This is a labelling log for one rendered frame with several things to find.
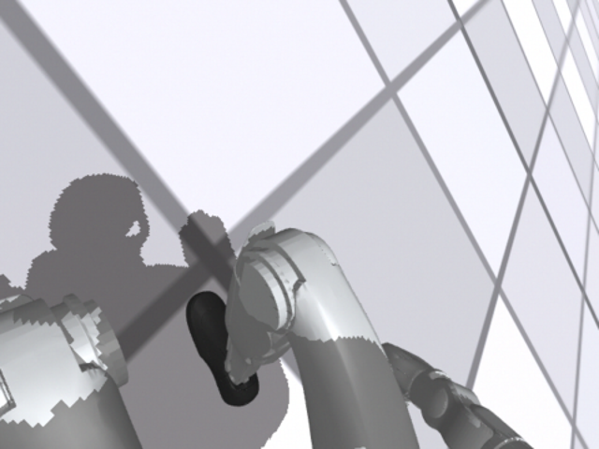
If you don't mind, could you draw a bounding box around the right robot hand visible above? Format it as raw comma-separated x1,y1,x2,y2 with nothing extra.
382,342,433,407

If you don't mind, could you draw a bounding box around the right robot arm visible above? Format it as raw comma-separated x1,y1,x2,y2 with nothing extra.
409,369,533,449

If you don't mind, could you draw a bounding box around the right robot foot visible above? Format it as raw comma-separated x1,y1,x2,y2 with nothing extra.
186,291,259,406

